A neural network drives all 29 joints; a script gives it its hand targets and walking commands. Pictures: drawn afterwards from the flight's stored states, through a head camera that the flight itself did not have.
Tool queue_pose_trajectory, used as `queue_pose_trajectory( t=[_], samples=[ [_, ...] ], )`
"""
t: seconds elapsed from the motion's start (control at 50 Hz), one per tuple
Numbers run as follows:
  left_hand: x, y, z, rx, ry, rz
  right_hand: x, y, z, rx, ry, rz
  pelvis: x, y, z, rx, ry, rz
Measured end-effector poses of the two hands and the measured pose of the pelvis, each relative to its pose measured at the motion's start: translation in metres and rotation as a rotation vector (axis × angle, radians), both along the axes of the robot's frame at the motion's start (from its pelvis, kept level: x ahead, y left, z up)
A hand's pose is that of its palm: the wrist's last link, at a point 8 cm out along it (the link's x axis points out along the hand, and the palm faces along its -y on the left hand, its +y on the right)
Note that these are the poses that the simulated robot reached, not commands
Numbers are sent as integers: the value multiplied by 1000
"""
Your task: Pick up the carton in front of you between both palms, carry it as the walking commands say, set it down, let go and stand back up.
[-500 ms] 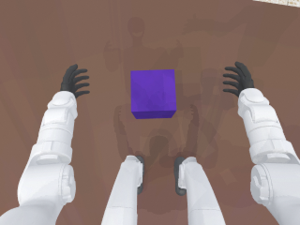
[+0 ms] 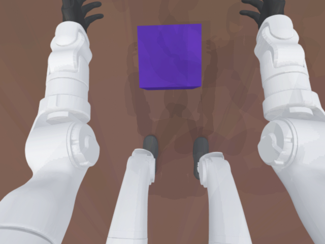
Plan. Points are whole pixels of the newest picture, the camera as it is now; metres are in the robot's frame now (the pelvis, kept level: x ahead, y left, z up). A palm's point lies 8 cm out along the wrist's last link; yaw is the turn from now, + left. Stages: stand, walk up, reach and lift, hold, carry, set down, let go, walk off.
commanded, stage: reach and lift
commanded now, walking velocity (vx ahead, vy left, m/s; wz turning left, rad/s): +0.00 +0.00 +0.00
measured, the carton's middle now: (169, 62) +0.52 +0.04 -0.52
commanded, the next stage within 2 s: none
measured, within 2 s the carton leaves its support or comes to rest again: leaves its support in 1.68 s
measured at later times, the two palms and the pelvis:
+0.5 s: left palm (110, 58) +0.50 +0.22 -0.36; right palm (231, 54) +0.53 -0.15 -0.36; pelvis -0.05 -0.01 -0.21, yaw +1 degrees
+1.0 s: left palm (121, 62) +0.51 +0.21 -0.45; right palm (219, 58) +0.53 -0.14 -0.45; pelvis -0.04 -0.01 -0.28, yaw +1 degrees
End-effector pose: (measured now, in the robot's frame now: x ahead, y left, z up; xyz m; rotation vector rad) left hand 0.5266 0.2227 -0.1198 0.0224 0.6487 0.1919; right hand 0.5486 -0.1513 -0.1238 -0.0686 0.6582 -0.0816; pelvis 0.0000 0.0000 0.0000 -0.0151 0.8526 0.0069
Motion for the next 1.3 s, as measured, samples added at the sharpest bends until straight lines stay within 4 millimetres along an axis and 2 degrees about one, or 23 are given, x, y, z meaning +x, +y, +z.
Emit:
queue_pose_trajectory(
  t=[0.08,0.18,0.34,0.48,0.6,0.76,0.88,1.0,1.16,1.22,1.3],
  samples=[
    [-7,-1,-34,-1,21,11,-7,-2,-34,-2,14,-7,6,-1,-19,0,57,4],
    [-19,4,-89,8,44,33,-14,-2,-89,-7,31,-1,4,-5,-59,4,101,5],
    [-26,10,-178,19,34,36,-18,-2,-178,-19,24,1,-19,-11,-145,4,56,13],
    [-23,3,-232,12,29,32,-20,-4,-231,-18,25,-6,-43,-13,-206,3,-56,12],
    [-22,-3,-271,2,62,23,-20,0,-268,-4,52,-3,-54,-12,-237,3,-131,8],
    [-22,-5,-323,7,94,6,-21,4,-318,6,79,-1,-54,-8,-263,0,-206,3],
    [-18,-9,-336,4,84,5,-19,2,-334,-3,63,14,-46,-6,-274,5,-236,6],
    [-20,-10,-329,-1,65,13,-16,11,-326,3,41,39,-43,-8,-278,11,-226,8],
    [-27,-14,-322,-8,74,4,-22,15,-318,9,61,43,-48,-11,-273,9,-221,11],
    [-27,-21,-321,-17,74,-14,-23,20,-318,16,62,56,-51,-11,-271,7,-226,10],
    [-24,-35,-322,-27,70,-22,-23,35,-320,30,62,74,-54,-11,-269,8,-243,9]
  ],
)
